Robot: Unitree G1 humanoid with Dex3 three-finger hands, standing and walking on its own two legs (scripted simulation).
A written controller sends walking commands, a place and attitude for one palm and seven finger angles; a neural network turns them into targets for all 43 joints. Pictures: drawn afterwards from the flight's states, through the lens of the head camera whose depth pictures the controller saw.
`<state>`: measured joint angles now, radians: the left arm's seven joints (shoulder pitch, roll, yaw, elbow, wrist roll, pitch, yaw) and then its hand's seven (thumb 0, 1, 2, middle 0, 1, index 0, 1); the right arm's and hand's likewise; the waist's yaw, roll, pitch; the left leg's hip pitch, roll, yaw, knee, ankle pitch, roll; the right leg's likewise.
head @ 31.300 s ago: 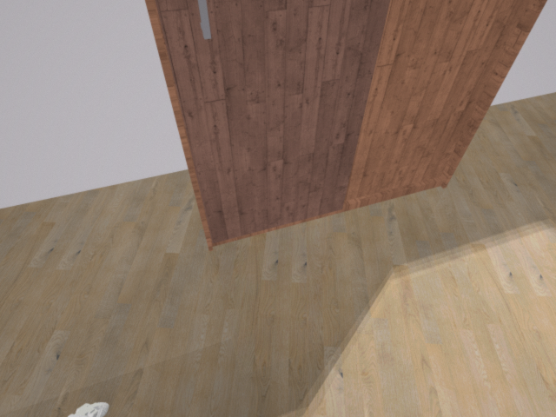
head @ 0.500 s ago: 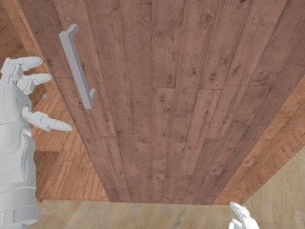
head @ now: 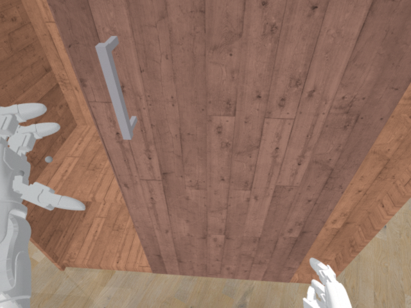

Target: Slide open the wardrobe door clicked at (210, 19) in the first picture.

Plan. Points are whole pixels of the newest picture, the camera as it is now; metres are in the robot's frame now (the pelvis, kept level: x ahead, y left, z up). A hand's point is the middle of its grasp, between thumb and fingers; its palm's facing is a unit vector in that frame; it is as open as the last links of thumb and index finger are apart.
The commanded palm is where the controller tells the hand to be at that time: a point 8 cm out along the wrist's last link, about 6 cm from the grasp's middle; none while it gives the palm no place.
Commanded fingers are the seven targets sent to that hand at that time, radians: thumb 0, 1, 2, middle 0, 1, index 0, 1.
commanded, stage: slip the hand off the handle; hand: left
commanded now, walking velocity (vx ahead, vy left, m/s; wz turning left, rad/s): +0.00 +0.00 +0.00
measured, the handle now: (120, 91) +0.41 +0.23 +0.25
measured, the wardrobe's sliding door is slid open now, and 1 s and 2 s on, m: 0.44 0.44 0.44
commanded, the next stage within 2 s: draw the hand back to the body in 0.14 s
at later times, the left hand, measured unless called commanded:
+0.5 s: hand (56, 179) +0.23 +0.27 +0.20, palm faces +0.10 -0.99 -0.10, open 14.7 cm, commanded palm +0.18 +0.31 +0.20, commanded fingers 0.00 -0.55 0.20 -0.25 -1.15 -0.25 -1.15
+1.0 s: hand (38, 192) +0.21 +0.28 +0.19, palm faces +0.50 -0.82 -0.28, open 13.3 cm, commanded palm +0.16 +0.31 +0.20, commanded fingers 0.00 0.10 0.51 -0.23 -0.77 -0.23 -0.77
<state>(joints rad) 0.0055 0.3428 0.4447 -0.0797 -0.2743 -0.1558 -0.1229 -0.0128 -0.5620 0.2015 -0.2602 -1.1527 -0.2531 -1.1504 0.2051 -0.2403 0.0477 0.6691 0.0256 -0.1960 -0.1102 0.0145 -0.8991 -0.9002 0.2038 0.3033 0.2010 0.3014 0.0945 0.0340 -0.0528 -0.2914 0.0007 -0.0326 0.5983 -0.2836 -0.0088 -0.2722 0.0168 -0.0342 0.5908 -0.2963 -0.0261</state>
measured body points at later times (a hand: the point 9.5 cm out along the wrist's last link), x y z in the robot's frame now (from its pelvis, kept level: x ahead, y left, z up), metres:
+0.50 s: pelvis +0.01 +0.01 +0.00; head -0.04 -0.01 +0.45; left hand +0.21 +0.32 +0.20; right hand +0.21 -0.20 -0.05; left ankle +0.02 +0.13 -0.73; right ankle +0.01 -0.10 -0.73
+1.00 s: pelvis +0.00 +0.01 +0.01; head -0.02 +0.00 +0.46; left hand +0.17 +0.33 +0.20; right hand +0.20 -0.20 -0.06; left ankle +0.02 +0.13 -0.73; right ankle +0.01 -0.10 -0.73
